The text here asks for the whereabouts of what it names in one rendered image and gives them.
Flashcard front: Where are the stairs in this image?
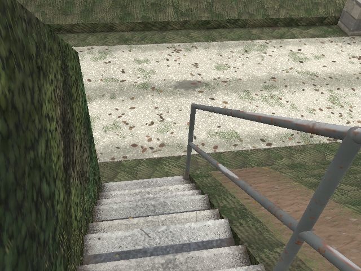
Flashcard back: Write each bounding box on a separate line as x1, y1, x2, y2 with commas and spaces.
77, 176, 265, 271

